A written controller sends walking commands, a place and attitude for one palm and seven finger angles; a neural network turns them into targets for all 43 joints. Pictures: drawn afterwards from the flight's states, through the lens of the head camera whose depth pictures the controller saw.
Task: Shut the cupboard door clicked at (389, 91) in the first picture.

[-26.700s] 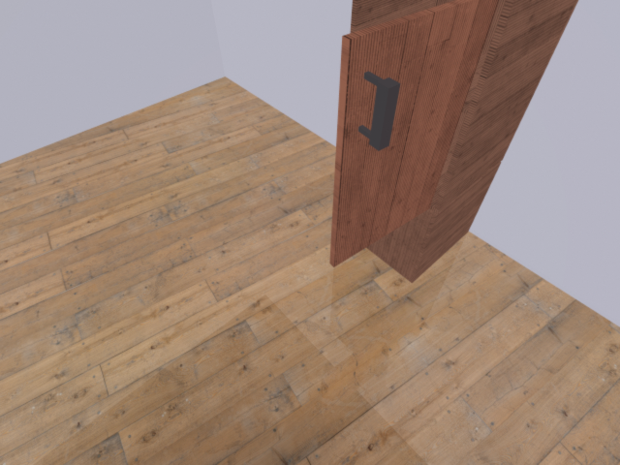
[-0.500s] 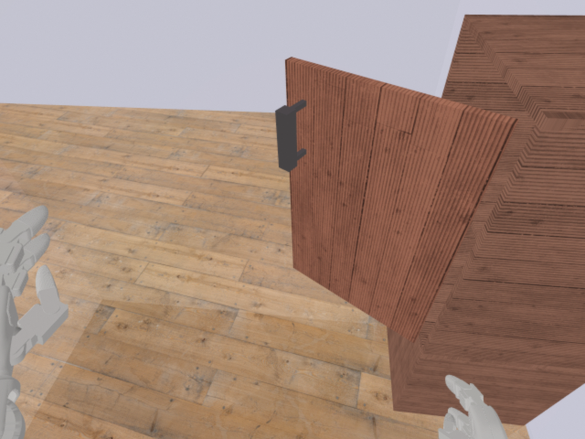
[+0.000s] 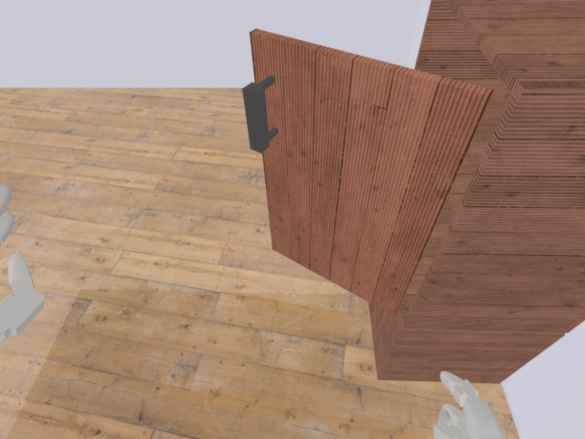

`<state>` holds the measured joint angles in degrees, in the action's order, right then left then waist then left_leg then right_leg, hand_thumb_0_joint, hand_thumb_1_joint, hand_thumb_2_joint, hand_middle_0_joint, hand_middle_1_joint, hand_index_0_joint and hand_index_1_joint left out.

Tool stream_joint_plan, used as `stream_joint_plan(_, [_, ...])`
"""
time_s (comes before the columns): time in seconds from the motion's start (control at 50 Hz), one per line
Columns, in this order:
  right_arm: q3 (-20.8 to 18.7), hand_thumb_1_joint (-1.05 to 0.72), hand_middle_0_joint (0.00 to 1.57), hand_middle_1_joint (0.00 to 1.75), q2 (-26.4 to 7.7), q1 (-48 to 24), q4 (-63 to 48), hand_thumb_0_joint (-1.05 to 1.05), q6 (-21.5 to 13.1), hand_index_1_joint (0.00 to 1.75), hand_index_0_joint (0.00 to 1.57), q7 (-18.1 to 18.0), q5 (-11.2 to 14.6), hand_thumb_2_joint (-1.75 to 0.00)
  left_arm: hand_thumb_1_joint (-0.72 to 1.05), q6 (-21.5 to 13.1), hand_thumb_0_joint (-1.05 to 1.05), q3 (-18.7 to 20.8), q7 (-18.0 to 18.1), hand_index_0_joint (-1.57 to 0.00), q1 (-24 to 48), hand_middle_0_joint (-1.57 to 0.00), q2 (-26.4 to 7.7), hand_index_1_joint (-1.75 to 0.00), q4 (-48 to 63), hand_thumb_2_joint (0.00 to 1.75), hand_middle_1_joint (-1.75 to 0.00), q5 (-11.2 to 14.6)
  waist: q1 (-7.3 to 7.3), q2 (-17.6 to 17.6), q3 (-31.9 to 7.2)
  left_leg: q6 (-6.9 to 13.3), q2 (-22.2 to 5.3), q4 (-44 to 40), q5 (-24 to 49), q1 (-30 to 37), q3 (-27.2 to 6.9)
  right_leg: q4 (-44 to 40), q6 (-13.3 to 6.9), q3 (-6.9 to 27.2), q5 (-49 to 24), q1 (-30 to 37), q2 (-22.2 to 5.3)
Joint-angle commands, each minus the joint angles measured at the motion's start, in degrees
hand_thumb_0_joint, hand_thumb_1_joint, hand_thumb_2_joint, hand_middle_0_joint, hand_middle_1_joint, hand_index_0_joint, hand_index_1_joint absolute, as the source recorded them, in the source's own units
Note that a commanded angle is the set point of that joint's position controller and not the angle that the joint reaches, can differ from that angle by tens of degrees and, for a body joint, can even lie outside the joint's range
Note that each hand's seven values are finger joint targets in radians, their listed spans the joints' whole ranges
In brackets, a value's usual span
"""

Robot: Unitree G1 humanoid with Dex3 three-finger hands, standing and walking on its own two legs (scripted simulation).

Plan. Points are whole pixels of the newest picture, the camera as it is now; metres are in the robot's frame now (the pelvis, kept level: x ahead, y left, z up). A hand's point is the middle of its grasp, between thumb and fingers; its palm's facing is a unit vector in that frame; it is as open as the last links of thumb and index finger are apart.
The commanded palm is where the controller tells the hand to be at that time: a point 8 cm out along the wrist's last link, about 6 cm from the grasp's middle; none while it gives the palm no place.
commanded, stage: step back with the hand held close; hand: left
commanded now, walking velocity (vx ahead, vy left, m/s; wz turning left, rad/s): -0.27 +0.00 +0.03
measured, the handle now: (264, 113) +0.61 +0.11 +0.13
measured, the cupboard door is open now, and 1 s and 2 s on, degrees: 58 58 58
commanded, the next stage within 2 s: stop stepping back and stand still in 1.14 s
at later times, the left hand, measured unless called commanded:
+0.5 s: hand (64, 357) +0.16 +0.24 +0.14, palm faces +0.36 -0.81 -0.47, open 7.4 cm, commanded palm +0.09 +0.28 +0.18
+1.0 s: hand out of the picture +0.06 +0.27 +0.15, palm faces +0.43 -0.78 -0.44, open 7.4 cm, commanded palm -0.01 +0.30 +0.18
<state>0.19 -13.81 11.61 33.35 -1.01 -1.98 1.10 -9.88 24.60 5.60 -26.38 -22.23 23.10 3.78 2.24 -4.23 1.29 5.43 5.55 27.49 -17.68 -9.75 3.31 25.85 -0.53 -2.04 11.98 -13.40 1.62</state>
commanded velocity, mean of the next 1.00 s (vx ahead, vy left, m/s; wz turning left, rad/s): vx -0.32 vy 0.00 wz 0.03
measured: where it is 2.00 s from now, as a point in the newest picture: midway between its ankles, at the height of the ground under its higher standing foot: outside the picture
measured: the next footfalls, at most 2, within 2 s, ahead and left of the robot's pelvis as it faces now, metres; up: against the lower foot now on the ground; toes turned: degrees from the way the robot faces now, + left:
right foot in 1.30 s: -0.39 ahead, -0.14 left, +0.00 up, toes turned -6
left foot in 1.58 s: -0.25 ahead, +0.13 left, +0.00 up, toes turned +4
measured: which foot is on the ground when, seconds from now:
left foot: down 0.00-1.00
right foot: down 0.00-0.82, up 0.84-1.00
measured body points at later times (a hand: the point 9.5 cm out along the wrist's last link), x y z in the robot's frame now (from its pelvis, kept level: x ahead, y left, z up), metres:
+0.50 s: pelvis -0.06 -0.02 -0.01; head -0.01 -0.01 +0.44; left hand +0.14 +0.28 +0.17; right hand +0.12 -0.26 -0.09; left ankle -0.03 +0.02 -0.74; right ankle -0.05 -0.14 -0.74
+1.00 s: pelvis -0.14 -0.01 -0.01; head -0.11 +0.03 +0.44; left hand +0.03 +0.31 +0.18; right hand +0.03 -0.24 -0.08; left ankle -0.03 +0.02 -0.74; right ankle -0.25 -0.17 -0.70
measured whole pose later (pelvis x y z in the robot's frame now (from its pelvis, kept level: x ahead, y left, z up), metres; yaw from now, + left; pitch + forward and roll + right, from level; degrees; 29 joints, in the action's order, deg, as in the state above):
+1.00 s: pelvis -0.14 -0.01 -0.01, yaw +2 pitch +5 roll -5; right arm -0.2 -11.0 13.2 33.8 -2.4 -3.4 -0.8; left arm -15.3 25.7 6.5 -29.7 -24.1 29.1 1.4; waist 0.6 -0.1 -2.2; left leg 7.7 2.1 30.1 -5.1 -30.0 1.6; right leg 43.4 0.4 3.6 22.3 -15.0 5.2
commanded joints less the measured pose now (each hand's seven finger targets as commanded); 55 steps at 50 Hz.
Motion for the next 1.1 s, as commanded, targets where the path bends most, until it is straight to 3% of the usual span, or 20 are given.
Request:
stream_joint_plan(0.0, [-4.1, -0.9, 0.2, 0.3, -7.6, -5.0, -10.0, 0.0, -1.4, 0.3, 0.2, -0.9, 0.6, -0.9, 0.9, -3.5, 0.0, 4.3, 0.9, -0.2, -2.8, -0.2, -9.3, -0.3, 13.4, 0.9, -0.3, 0.0, -1.15, 1.1, -11.2, -6.3, -11.2, -1.9, 22.4, -5.9, -10.8, 4.8, -3.5, 10.5, -19.3, 8.0, -8.5])
stream_joint_plan(0.06, [-4.6, -0.9, 0.2, 0.3, -7.6, -4.9, -11.7, 0.0, -0.3, 0.3, 0.2, -1.4, 0.6, -0.9, 0.9, -3.7, 0.0, 7.1, 1.5, -0.2, -4.0, -0.2, -12.2, -0.3, 17.4, 0.9, -0.3, 0.0, -1.14, 2.9, -13.2, -7.0, -12.7, -1.0, 29.6, -5.8, -12.1, 8.8, -2.9, 9.7, -19.2, 7.0, -7.3])
stream_joint_plan(0.08, [-4.6, -0.9, 0.2, 0.3, -8.0, -5.3, -11.9, 0.0, 0.0, 0.3, 0.2, -1.6, 0.4, -0.9, 0.9, -3.8, 0.0, 9.3, 1.7, -0.2, -3.9, -0.2, -14.5, -0.3, 19.4, 0.9, -0.3, 0.1, -0.86, 0.9, -13.6, -7.1, -13.2, -1.2, 32.3, -6.7, -13.0, 10.3, -2.7, 9.3, -18.7, 7.5, -6.8])
stream_joint_plan(0.16, [-4.5, -0.9, 0.2, 0.3, -7.3, -4.8, -13.2, 0.0, 0.4, 0.3, 0.2, -2.1, -0.3, -0.9, 0.9, -4.1, 0.0, 10.1, 1.7, -0.2, -5.0, -0.2, -13.9, -0.3, 19.8, 0.9, -0.3, 0.5, -0.89, -2.4, -10.0, -6.0, -17.2, -5.5, 38.9, -7.0, -14.9, 14.9, 0.0, 5.5, -2.4, 3.3, -2.8])
stream_joint_plan(0.22, [-4.6, -0.9, 0.2, 0.3, -7.4, -4.5, -12.4, 0.0, -0.2, 0.3, 0.2, -2.2, -1.2, -0.9, 0.9, -4.7, 0.0, 9.9, 1.6, -0.2, -4.2, -0.2, -12.9, -0.3, 17.4, 0.9, -0.3, 0.1, -1.2, -1.7, -6.4, -5.7, -19.7, -9.1, 31.7, -11.7, -16.0, 17.5, 0.6, 5.0, 5.2, 4.3, -1.6])
stream_joint_plan(0.32, [-4.4, -0.9, 0.2, 0.3, -7.8, -3.6, -11.4, 0.0, -0.9, 0.3, 0.2, -2.2, -0.8, -0.9, 0.9, -5.0, 0.0, 6.9, 1.4, -0.2, -3.3, -0.2, -10.1, -0.3, 12.1, 0.9, -0.3, -0.4, -2.03, 3.7, -2.0, -0.8, -18.2, -7.0, 19.6, -16.1, -14.5, 10.5, 0.3, 6.7, -1.2, 4.8, -2.8])
stream_joint_plan(0.38, [-4.6, -0.9, 0.2, 0.3, -8.6, -4.0, -11.1, 0.0, -1.1, 0.3, 0.2, -2.0, -0.6, -0.9, 0.9, -5.8, 0.0, 6.0, 1.2, -0.2, -1.7, -0.2, -10.6, -0.3, 14.2, 0.9, -0.3, -0.9, -2.07, 2.7, -6.7, -2.0, -15.3, -3.3, 20.8, -13.0, -13.2, 7.5, -0.6, 9.9, -13.7, 5.5, -4.6])
stream_joint_plan(0.44, [-4.3, -0.9, 0.2, 0.3, -7.3, -3.7, -11.9, 0.0, -0.8, 0.3, 0.2, -1.7, 0.0, -0.9, 0.9, -6.0, 0.0, 6.3, 1.7, -0.2, -2.6, -0.2, -12.0, -0.3, 19.9, 0.9, -0.3, -0.3, -2.04, 2.5, -17.4, -2.4, -14.3, 2.0, 30.5, -4.7, -11.3, 8.5, -0.9, 11.7, -19.6, 5.8, -6.4])
stream_joint_plan(0.48, [-4.2, -0.9, 0.2, 0.3, -7.3, -4.5, -12.8, 0.0, -0.6, 0.3, 0.2, -1.7, 0.0, -0.9, 0.9, -6.0, 0.0, 9.5, 2.3, -0.2, -5.4, -0.2, -15.3, -0.3, 23.6, 0.9, -0.3, -0.2, -1.77, 1.8, -19.7, -1.8, -14.1, 2.5, 24.1, -6.9, -11.8, 8.4, -1.0, 12.5, -18.7, 7.3, -6.9])
stream_joint_plan(0.52, [-3.6, -0.9, 0.2, 0.3, -6.7, -5.2, -13.8, 0.0, -0.3, 0.3, 0.2, -1.8, 0.2, -0.9, 0.9, -6.2, 0.0, 10.3, 2.7, -0.2, -6.6, -0.2, -15.8, -0.3, 25.6, 0.9, -0.3, 0.1, -1.94, 1.6, -18.2, -1.5, -12.8, 2.9, 14.1, -12.0, -11.8, 7.4, -1.6, 14.8, -17.4, 7.9, -8.1])
stream_joint_plan(0.58, [-3.6, -0.9, 0.2, 0.3, -6.7, -4.7, -13.2, 0.0, -0.2, 0.3, 0.2, -2.2, -0.4, -0.9, 0.9, -6.4, 0.0, 13.5, 3.5, -0.2, -8.3, -0.2, -17.8, -0.3, 23.7, 0.9, -0.3, 0.1, -2.25, 1.4, -12.9, -1.9, -11.1, 3.3, 1.5, -17.6, -12.6, 2.6, -3.2, 18.4, -7.9, 4.2, -10.1])
stream_joint_plan(0.66, [-3.7, -0.9, 0.2, 0.3, -6.7, -4.2, -11.7, 0.0, -0.1, 0.3, 0.2, -2.4, -0.7, -0.9, 0.9, -7.0, 0.0, 10.2, 4.2, -0.2, -6.2, -0.2, -14.5, -0.3, 15.9, 0.9, -0.3, 0.0, -3.31, 3.3, -3.0, -2.6, -9.6, 5.0, -9.0, -17.3, -12.8, -5.6, -4.7, 21.0, 11.0, -8.9, -11.3])
stream_joint_plan(0.74, [-3.9, -0.9, 0.2, 0.3, -7.6, -4.2, -10.7, 0.0, -1.4, 0.3, 0.2, -2.7, -0.4, -0.9, 0.9, -7.9, 0.0, 7.1, 4.2, -0.2, -2.4, -0.2, -12.3, -0.3, 11.9, 0.9, -0.3, -0.8, -3.47, 1.7, -0.1, -1.1, -12.1, -3.3, -13.0, -20.0, -16.1, -3.2, -1.9, 13.4, 14.2, -9.2, -5.5])
stream_joint_plan(0.8, [-4.2, -0.9, 0.2, 0.3, -8.9, -5.5, -10.9, 0.0, -2.7, 0.3, 0.2, -3.1, -0.3, -0.9, 0.9, -8.9, 0.0, 6.8, 3.7, -0.2, 0.1, -0.2, -11.6, -0.3, 12.1, 0.9, -0.3, -2.1, -2.46, -4.3, -1.6, 2.4, -19.5, -16.8, -24.6, -35.9, -23.8, 12.7, 0.6, 7.3, 5.0, 8.2, 0.8])
stream_joint_plan(0.82, [-4.4, -0.9, 0.2, 0.3, -8.8, -5.5, -10.8, 0.0, -3.0, 0.3, 0.2, -3.1, -0.4, -0.9, 0.9, -9.1, 0.0, 6.5, 3.3, -0.2, 1.4, -0.2, -11.4, -0.3, 13.6, 0.9, -0.3, -2.3, -2.05, -5.0, -3.4, 3.0, -21.2, -18.2, -24.5, -37.4, -25.1, 16.9, 0.8, 6.4, 2.5, 11.3, 1.7])
stream_joint_plan(0.86, [-4.9, -0.9, 0.2, 0.3, -8.2, -4.9, -10.5, 0.0, -3.8, 0.3, 0.2, -3.0, -1.0, -0.9, 0.9, -9.4, 0.0, 7.6, 2.8, -0.2, 2.0, -0.2, -12.8, -0.3, 17.1, 0.9, -0.3, -2.0, -1.71, -2.1, -7.9, 3.4, -22.2, -17.4, -18.7, -31.7, -24.6, 19.4, 0.8, 6.6, 3.4, 10.9, 1.9])
stream_joint_plan(0.9, [-4.9, -0.9, 0.2, 0.3, -8.0, -5.7, -10.8, 0.0, -4.8, 0.3, 0.2, -2.6, -1.5, -0.9, 0.9, -9.9, 0.0, 8.4, 2.3, -0.2, 0.8, -0.2, -13.5, -0.3, 20.9, 0.9, -0.3, -2.2, -1.37, -1.4, -10.1, 3.5, -22.5, -18.7, -18.9, -29.2, -25.5, 21.8, 1.0, 6.1, 8.1, 10.7, 3.1])
stream_joint_plan(0.98, [-4.6, -0.9, 0.2, 0.3, -7.2, -4.5, -7.9, 0.0, -6.9, 0.3, 0.2, -1.9, -2.7, -0.9, 0.9, -11.0, 0.0, 9.2, 1.8, -0.2, -0.1, -0.2, -14.2, -0.3, 24.9, 0.9, -0.3, -1.3, -1.27, -6.4, -12.0, 0.0, -21.0, -21.3, -10.8, -17.2, -22.5, 17.9, 0.4, 3.4, 16.8, 5.9, 4.4])
stream_joint_plan(1.04, [-4.4, -0.9, 0.2, 0.3, -5.4, -3.1, -4.5, 0.0, -8.5, 0.3, 0.2, -1.4, -2.3, -0.9, 0.9, -11.2, 0.0, 8.1, 1.9, -0.2, -1.7, -0.2, -13.3, -0.3, 25.1, 0.9, -0.3, 0.6, -0.72, -6.2, -19.5, -4.9, -19.3, -18.0, 9.1, 6.4, -18.9, 7.3, 0.1, 1.7, 21.7, -3.1, 3.9])
stream_joint_plan(1.08, [-4.7, -0.9, 0.2, 0.3, -5.0, -1.7, -2.6, 0.0, -9.2, 0.3, 0.2, -0.8, -2.5, -0.9, 0.9, -10.9, 0.0, 9.2, 2.0, -0.2, -5.5, -0.2, -13.7, -0.3, 23.0, 0.9, -0.3, 0.9, -0.33, -8.6, -24.5, -5.8, -18.6, -13.3, 31.9, 18.1, -16.4, 3.2, 0.6, 1.6, 18.9, -4.5, 4.1])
